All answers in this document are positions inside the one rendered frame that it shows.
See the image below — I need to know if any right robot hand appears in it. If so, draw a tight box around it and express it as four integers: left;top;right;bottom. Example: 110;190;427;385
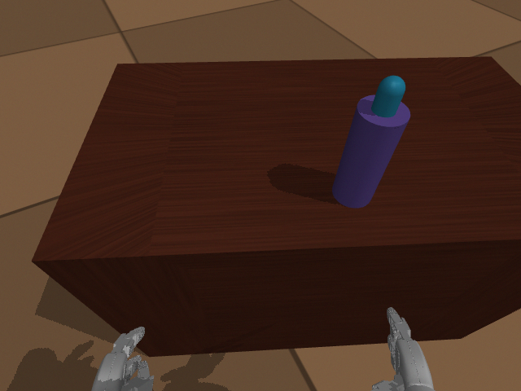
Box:
371;307;434;391

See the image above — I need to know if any left robot hand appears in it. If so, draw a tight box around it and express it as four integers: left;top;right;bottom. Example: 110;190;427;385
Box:
91;327;154;391

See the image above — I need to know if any bottle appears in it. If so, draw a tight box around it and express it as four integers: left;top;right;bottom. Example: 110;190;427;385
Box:
332;76;410;209

